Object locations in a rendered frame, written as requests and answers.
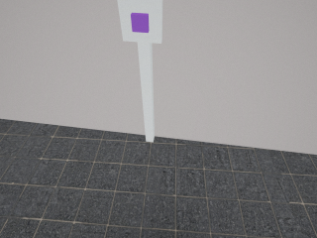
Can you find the panel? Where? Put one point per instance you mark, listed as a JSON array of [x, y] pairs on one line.
[[145, 50]]

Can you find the button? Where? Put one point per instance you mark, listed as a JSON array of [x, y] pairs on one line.
[[140, 22]]

